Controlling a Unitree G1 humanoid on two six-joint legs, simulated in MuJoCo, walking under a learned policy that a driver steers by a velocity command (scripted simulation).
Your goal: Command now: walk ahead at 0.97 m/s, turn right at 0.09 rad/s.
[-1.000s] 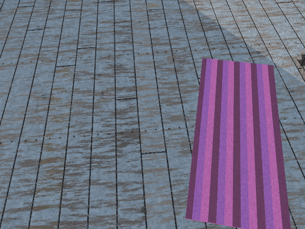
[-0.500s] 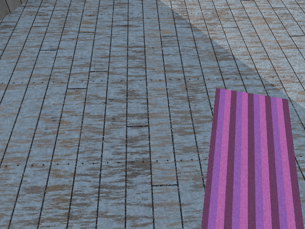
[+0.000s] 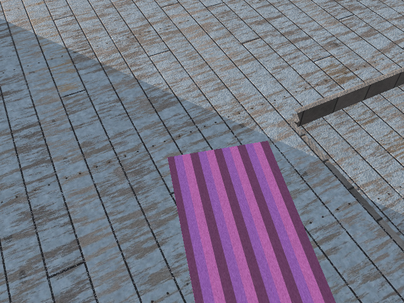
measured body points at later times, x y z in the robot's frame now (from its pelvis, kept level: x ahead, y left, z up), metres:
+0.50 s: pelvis +0.36 +0.06 -0.01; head +0.42 +0.07 +0.44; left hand +0.47 +0.36 -0.08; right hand +0.56 -0.17 -0.11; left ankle +0.47 +0.13 -0.72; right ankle +0.41 -0.11 -0.64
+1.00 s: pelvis +0.57 +0.05 +0.02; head +0.59 +0.05 +0.47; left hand +0.44 +0.34 -0.06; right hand +0.89 -0.03 -0.07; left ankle +0.49 +0.18 -0.64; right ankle +0.64 -0.03 -0.72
